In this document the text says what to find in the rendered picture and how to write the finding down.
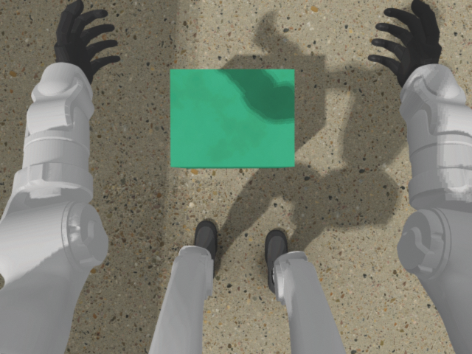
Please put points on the carton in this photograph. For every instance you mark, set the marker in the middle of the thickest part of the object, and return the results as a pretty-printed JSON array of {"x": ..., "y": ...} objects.
[{"x": 231, "y": 118}]

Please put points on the robot left hand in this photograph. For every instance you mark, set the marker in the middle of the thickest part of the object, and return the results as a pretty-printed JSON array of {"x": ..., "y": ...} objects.
[{"x": 72, "y": 40}]

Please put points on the robot left forearm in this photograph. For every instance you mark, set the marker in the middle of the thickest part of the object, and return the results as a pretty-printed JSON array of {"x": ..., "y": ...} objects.
[{"x": 57, "y": 142}]

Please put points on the robot right forearm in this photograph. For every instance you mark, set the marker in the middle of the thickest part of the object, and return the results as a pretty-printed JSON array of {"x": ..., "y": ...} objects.
[{"x": 439, "y": 134}]

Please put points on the robot right shin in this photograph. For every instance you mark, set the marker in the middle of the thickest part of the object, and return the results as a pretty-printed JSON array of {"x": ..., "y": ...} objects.
[{"x": 292, "y": 255}]

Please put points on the left robot thigh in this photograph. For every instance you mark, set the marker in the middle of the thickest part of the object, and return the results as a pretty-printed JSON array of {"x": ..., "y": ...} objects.
[{"x": 179, "y": 329}]

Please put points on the left robot upper arm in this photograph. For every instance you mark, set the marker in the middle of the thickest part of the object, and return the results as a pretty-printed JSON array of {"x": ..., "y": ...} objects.
[{"x": 46, "y": 255}]

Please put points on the robot right hand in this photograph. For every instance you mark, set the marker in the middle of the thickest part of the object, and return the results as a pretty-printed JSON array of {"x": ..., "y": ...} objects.
[{"x": 421, "y": 43}]

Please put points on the right robot upper arm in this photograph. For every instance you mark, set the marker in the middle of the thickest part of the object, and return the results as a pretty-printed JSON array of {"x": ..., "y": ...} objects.
[{"x": 436, "y": 246}]

